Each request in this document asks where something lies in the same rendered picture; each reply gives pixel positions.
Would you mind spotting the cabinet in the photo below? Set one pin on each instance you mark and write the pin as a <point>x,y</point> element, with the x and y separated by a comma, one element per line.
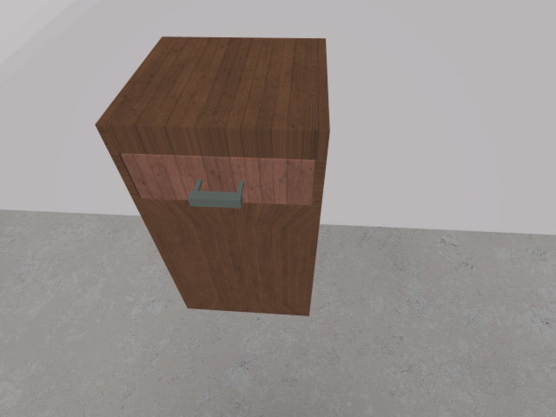
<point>236,97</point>

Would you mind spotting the drawer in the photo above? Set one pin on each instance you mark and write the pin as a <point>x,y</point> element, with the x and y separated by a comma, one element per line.
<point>266,180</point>

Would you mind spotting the handle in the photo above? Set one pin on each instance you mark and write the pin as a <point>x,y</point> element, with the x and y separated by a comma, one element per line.
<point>215,199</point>

